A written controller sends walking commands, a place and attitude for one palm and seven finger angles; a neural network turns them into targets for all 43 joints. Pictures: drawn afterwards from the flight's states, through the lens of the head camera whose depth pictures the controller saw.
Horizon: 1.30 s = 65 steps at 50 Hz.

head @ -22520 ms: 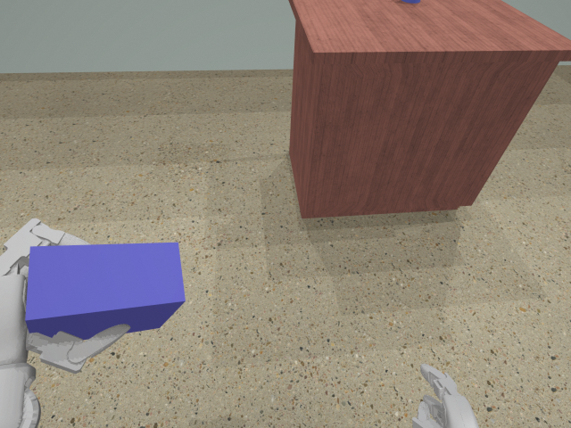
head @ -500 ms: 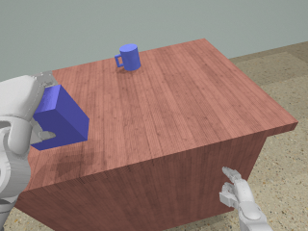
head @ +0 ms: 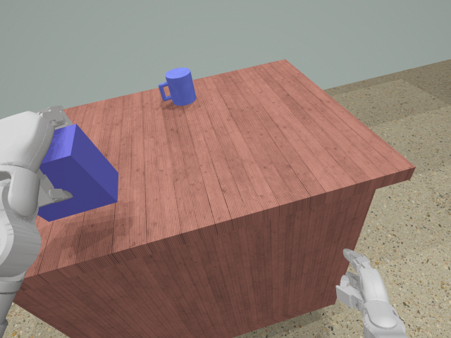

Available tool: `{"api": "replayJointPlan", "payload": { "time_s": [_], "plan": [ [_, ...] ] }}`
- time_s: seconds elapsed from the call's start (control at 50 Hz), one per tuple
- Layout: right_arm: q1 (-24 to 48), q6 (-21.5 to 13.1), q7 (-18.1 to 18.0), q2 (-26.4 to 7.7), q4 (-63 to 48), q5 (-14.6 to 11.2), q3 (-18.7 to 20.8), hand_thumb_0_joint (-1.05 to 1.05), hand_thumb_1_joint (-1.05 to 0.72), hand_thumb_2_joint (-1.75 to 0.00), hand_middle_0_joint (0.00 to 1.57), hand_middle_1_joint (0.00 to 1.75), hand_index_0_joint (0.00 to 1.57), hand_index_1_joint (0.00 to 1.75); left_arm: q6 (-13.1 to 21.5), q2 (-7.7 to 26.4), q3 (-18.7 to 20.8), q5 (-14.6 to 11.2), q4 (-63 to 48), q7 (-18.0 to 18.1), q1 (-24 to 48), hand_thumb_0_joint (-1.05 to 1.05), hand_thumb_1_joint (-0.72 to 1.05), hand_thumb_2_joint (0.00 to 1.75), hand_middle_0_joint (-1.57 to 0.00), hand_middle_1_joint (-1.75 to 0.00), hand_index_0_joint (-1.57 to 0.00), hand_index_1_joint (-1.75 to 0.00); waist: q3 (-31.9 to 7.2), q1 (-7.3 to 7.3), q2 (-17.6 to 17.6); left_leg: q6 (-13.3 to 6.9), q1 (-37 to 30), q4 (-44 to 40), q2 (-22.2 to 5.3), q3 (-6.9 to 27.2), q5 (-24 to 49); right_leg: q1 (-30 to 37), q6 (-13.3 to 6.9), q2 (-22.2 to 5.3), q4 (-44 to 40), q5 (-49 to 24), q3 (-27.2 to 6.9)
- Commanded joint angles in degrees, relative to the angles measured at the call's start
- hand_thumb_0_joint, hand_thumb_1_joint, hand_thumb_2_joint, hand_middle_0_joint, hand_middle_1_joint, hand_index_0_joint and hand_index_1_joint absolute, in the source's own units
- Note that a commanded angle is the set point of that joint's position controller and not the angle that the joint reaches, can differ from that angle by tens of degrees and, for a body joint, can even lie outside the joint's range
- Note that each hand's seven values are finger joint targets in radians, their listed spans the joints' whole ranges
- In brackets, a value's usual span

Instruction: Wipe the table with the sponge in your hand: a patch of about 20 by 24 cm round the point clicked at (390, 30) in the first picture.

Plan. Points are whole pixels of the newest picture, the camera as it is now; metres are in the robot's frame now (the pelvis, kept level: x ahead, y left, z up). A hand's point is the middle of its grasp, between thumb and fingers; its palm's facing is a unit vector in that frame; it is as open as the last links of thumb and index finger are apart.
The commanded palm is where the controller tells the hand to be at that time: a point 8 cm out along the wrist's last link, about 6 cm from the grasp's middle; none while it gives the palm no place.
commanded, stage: move the sponge above the wiping area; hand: left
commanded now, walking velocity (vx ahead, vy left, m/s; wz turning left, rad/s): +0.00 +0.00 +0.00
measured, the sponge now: (70, 183) +0.27 +0.31 +0.19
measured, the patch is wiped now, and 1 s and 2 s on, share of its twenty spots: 0.00 0.15 0.25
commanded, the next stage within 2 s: none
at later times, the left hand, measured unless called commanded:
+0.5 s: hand (60, 146) +0.29 +0.30 +0.25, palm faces +0.36 -0.08 -0.93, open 10.7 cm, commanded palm +0.23 +0.29 +0.29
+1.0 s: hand (66, 166) +0.28 +0.31 +0.21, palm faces +0.19 -0.06 -0.98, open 10.7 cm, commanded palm +0.24 +0.30 +0.28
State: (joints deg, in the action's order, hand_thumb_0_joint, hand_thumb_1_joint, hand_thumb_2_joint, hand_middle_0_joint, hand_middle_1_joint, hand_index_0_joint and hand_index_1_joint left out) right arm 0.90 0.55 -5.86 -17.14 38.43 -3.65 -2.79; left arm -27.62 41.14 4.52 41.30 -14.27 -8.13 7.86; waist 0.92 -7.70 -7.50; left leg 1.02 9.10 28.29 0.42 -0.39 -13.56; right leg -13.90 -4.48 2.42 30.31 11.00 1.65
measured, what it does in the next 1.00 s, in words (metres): stands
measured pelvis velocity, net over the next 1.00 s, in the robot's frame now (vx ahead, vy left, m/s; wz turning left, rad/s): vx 0.03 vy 0.01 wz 0.01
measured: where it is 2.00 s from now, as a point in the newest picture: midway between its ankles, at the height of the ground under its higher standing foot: outside the picture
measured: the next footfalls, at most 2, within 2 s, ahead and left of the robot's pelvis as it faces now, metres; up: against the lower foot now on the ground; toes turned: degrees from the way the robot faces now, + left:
none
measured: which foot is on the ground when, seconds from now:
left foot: down 0.00-1.00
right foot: down 0.00-1.00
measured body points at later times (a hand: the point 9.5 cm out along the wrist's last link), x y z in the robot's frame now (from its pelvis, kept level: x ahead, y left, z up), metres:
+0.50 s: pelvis +0.01 +0.03 +0.01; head -0.01 -0.03 +0.45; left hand +0.26 +0.30 +0.30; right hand +0.28 -0.13 -0.06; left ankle +0.03 +0.14 -0.73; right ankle +0.07 -0.06 -0.73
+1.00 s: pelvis +0.03 +0.01 +0.01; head +0.02 -0.05 +0.45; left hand +0.27 +0.31 +0.26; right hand +0.30 -0.17 -0.07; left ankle +0.03 +0.14 -0.73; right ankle +0.07 -0.06 -0.73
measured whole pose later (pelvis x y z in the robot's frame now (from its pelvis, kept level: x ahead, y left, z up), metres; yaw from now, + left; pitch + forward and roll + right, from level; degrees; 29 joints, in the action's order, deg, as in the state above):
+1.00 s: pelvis +0.03 +0.01 +0.01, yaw +0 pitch -3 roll +1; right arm 0.9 2.1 -3.7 -15.8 36.4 -4.2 -4.5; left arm -32.6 37.2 2.7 44.7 -16.6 -11.0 4.2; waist -0.1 -7.4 -7.5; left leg 0.1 7.6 23.8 1.1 -0.2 -13.3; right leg -12.7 -3.6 1.9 26.7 11.3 1.5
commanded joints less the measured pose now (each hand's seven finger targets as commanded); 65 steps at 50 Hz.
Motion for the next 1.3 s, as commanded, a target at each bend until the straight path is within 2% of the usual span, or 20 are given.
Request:
{"api": "replayJointPlan", "payload": {
  "time_s": [0.0, 0.06, 0.18, 0.26, 0.28, 0.36, 0.48, 0.54, 0.58, 0.66, 0.72, 0.76, 0.88, 0.98, 1.04, 1.06, 1.08, 1.14, 1.16, 1.28],
  "plan": [
    [14.4, -3.7, -0.3, -3.7, -11.1, -0.6, 1.0, 0.00, -0.90, -0.90, 0.20, 0.30, 0.20, 0.30, 0.5, 10.9, 5.1, 1.7, -2.9, 0.2, 15.5, 0.00, 0.10, 1.30, -1.20, -1.60, -1.20, -1.60, -7.4, 0.76, 8.7, -1.9, 4.4, -2.8, 0.4, 2.4, 0.2, 3.3, 2.3, -7.1, -12.0, 15.3, -12.6],
    [17.3, -5.2, -0.7, -2.3, -12.8, -1.2, 0.0, 0.00, -0.90, -0.90, 0.20, 0.30, 0.20, 0.30, 1.3, 9.0, 1.7, 3.2, -7.4, -0.1, 21.8, 0.00, 0.10, 1.30, -1.20, -1.60, -1.20, -1.60, -10.2, 0.81, 3.6, -2.1, 2.7, -4.5, 1.2, 2.2, -2.7, 3.2, 1.8, -6.1, -10.8, 15.8, -11.2],
    [15.8, -6.6, -1.1, -2.3, -11.1, 1.0, 0.3, 0.00, -0.90, -0.90, 0.20, 0.30, 0.20, 0.30, 2.8, 14.3, 4.4, 8.4, -14.7, 2.5, 30.5, 0.00, 0.10, 1.30, -1.20, -1.60, -1.20, -1.60, -17.6, -1.14, -0.1, -2.2, 0.1, -7.9, 1.0, 4.3, 1.1, 9.0, 0.4, -4.4, -5.7, 7.2, -7.6],
    [16.3, -6.4, 0.0, -1.9, -10.0, 0.7, -0.1, 0.00, -0.90, -0.90, 0.20, 0.30, 0.20, 0.30, 1.8, 15.7, 8.4, 8.4, -11.7, 4.7, 29.8, 0.00, 0.10, 1.30, -1.20, -1.60, -1.20, -1.60, -14.3, -2.52, 1.5, -1.6, 0.7, -10.5, 0.2, 5.9, 2.3, 9.0, -0.5, -2.7, -6.3, 4.6, -8.7],
    [15.4, -6.0, 0.2, -1.8, -9.4, 1.0, 0.0, 0.00, -0.90, -0.90, 0.20, 0.30, 0.20, 0.30, 1.6, 12.1, 6.0, 7.6, -11.2, 5.0, 30.2, 0.00, 0.10, 1.30, -1.20, -1.60, -1.20, -1.60, -14.6, -2.10, 2.5, -1.5, 0.7, -10.6, 0.0, 5.3, 3.9, 9.8, -0.2, -3.2, -6.1, 2.5, -6.8],
    [15.8, -4.3, 1.5, -1.7, -10.4, 0.2, -0.2, 0.00, -0.90, -0.90, 0.20, 0.30, 0.20, 0.30, -0.9, 8.9, 6.5, 5.3, -8.5, 3.8, 19.7, 0.00, 0.10, 1.30, -1.20, -1.60, -1.20, -1.60, -11.1, -2.47, 5.3, -1.2, 1.2, -10.3, -0.2, 4.5, 7.3, 8.8, -0.3, -2.7, -7.8, -0.3, -7.7],
    [14.2, -1.7, 2.1, -2.5, -12.8, -0.8, -0.3, 0.00, -0.90, -0.90, 0.20, 0.30, 0.20, 0.30, -3.6, 0.7, -0.4, 3.0, -10.3, 0.5, 11.2, 0.00, 0.10, 1.30, -1.20, -1.60, -1.20, -1.60, -9.5, 0.00, 7.1, -1.9, 2.0, -9.9, -0.8, 2.7, 4.3, 6.7, 1.3, -3.1, -8.5, 0.1, -3.6],
    [14.0, -2.1, 1.3, -2.8, -12.9, -0.7, -0.1, 0.00, -0.90, -0.90, 0.20, 0.30, 0.20, 0.30, -2.9, 3.9, -0.1, 4.5, -13.4, 1.1, 15.9, 0.00, 0.10, 1.30, -1.20, -1.60, -1.20, -1.60, -12.0, 0.41, 5.5, -2.2, 0.7, -9.5, -0.2, 3.1, 3.6, 7.1, 1.4, -3.0, -8.1, 1.2, -4.0],
    [14.9, -3.4, 0.8, -2.7, -13.7, -0.1, -0.1, 0.00, -0.90, -0.90, 0.20, 0.30, 0.20, 0.30, -2.3, 6.7, 0.6, 6.2, -19.4, 2.1, 22.6, 0.00, 0.10, 1.30, -1.20, -1.60, -1.20, -1.60, -17.7, -0.26, 0.5, -2.5, -1.2, -8.8, 0.4, 3.5, 6.1, 10.3, 0.4, -3.1, -6.8, 0.2, -5.2],
    [16.3, -5.1, 0.3, -2.2, -12.9, 0.7, -0.3, 0.00, -0.90, -0.90, 0.20, 0.30, 0.20, 0.30, -1.0, 14.4, 4.8, 10.6, -23.3, 4.1, 28.6, 0.00, 0.10, 1.30, -1.20, -1.60, -1.20, -1.60, -21.6, -1.56, -4.4, -2.7, -4.2, -8.4, 1.0, 5.2, 13.1, 13.5, -1.3, -1.8, -5.9, -4.1, -9.1],
    [12.8, -4.3, 1.1, -2.5, -10.0, 1.3, 0.2, 0.00, -0.90, -0.90, 0.20, 0.30, 0.20, 0.30, -1.4, 13.0, 5.7, 9.9, -13.5, 4.3, 21.3, 0.00, 0.10, 1.30, -1.20, -1.60, -1.20, -1.60, -17.4, -1.79, 2.7, -2.2, -2.6, -8.3, 0.9, 4.4, 17.6, 13.3, -0.8, -2.8, -7.1, -8.6, -6.7],
    [15.7, -4.0, 1.6, -2.4, -10.4, 0.2, 0.1, 0.00, -0.90, -0.90, 0.20, 0.30, 0.20, 0.30, -2.6, 13.3, 7.8, 8.8, -11.4, 3.7, 18.6, 0.00, 0.10, 1.30, -1.20, -1.60, -1.20, -1.60, -14.7, -2.36, 3.7, -2.1, -1.9, -8.2, 0.9, 4.7, 17.2, 12.5, -1.5, -2.5, -7.6, -9.0, -9.7],
    [13.2, -1.6, 2.1, -3.6, -11.7, -0.4, 0.6, 0.00, -0.90, -0.90, 0.20, 0.30, 0.20, 0.30, -4.6, 6.7, 4.5, 4.0, -8.2, -1.0, 5.4, 0.00, 0.10, 1.30, -1.20, -1.60, -1.20, -1.60, -12.7, -0.76, 9.2, -2.4, 1.1, -6.5, 0.2, 2.2, 15.0, 12.1, 1.1, -3.9, -7.4, -11.9, -6.3],
    [12.9, -2.1, 1.2, -4.0, -12.9, -0.4, 0.6, 0.00, -0.90, -0.90, 0.20, 0.30, 0.20, 0.30, -3.2, 10.6, 5.0, 5.4, -10.6, -2.4, 9.2, 0.00, 0.10, 1.30, -1.20, -1.60, -1.20, -1.60, -13.9, 0.38, 7.1, -3.2, 1.1, -5.0, 0.7, 2.3, 11.5, 10.3, 1.6, -4.3, -7.5, -6.3, -7.0],
    [11.9, -3.1, 0.3, -4.0, -11.8, 0.3, 0.7, 0.00, -0.90, -0.90, 0.20, 0.30, 0.20, 0.30, -0.2, 16.6, 6.8, 8.9, -10.9, -1.8, 17.1, 0.00, 0.10, 1.30, -1.20, -1.60, -1.20, -1.60, -16.0, 0.52, 4.6, -3.4, -0.6, -4.7, 1.7, 2.9, 11.2, 10.0, 1.5, -4.3, -7.8, -3.8, -8.4],
    [14.9, -4.3, 0.0, -3.4, -12.8, 0.1, 0.1, 0.00, -0.90, -0.90, 0.20, 0.30, 0.20, 0.30, 0.9, 19.0, 8.0, 10.0, -14.8, -1.3, 21.2, 0.00, 0.10, 1.30, -1.20, -1.60, -1.20, -1.60, -17.5, 0.09, 0.5, -3.3, -2.1, -4.3, 2.1, 3.6, 11.0, 10.2, 0.3, -3.8, -8.2, -2.1, -11.6],
    [11.7, -4.8, -0.4, -3.7, -11.8, 1.2, 0.8, 0.00, -0.90, -0.90, 0.20, 0.30, 0.20, 0.30, 2.5, 20.2, 8.7, 10.3, -14.3, -0.4, 23.0, 0.00, 0.10, 1.30, -1.20, -1.60, -1.20, -1.60, -19.7, -0.21, 0.4, -3.6, -2.1, -3.9, 2.2, 3.2, 12.4, 12.3, 0.4, -4.7, -7.5, -2.9, -9.7],
    [9.7, -5.3, -0.8, -3.2, -9.4, 1.0, 0.9, 0.00, -0.90, -0.90, 0.20, 0.30, 0.20, 0.30, 5.7, 18.1, 9.1, 8.8, -4.5, 0.7, 19.9, 0.00, 0.10, 1.30, -1.20, -1.60, -1.20, -1.60, -13.6, 0.30, 3.9, -2.9, -1.5, -5.0, 1.7, 3.6, 10.5, 8.8, 0.6, -4.4, -9.9, -1.1, -9.5],
    [11.9, -5.9, -0.9, -3.2, -9.7, 0.2, 0.7, 0.00, -0.90, -0.90, 0.20, 0.30, 0.20, 0.30, 6.0, 19.0, 10.2, 8.2, -3.1, 0.8, 21.0, 0.00, 0.10, 1.30, -1.20, -1.60, -1.20, -1.60, -12.6, 0.22, 3.4, -2.7, -1.5, -4.8, 1.6, 4.0, 8.8, 7.7, -0.2, -4.1, -11.1, 2.0, -12.4],
    [11.0, -5.5, -0.5, -4.1, -8.6, 0.2, 1.4, 0.00, -0.90, -0.90, 0.20, 0.30, 0.20, 0.30, 5.6, 13.3, 5.9, 5.7, 4.7, 0.3, 21.8, 0.00, 0.10, 1.30, -1.20, -1.60, -1.20, -1.60, -11.6, 0.53, 2.7, -2.1, 2.0, -5.9, 1.0, 3.1, 6.7, 8.9, 0.7, -5.6, -10.3, 2.2, -8.9]
  ]
}}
